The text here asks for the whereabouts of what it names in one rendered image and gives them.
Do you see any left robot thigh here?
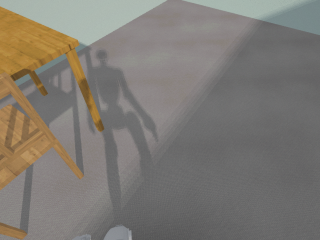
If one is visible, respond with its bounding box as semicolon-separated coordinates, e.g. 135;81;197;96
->
103;226;132;240

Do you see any table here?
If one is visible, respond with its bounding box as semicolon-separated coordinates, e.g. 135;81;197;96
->
0;6;104;132

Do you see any chair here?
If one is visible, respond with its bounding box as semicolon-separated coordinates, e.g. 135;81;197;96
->
0;72;84;240

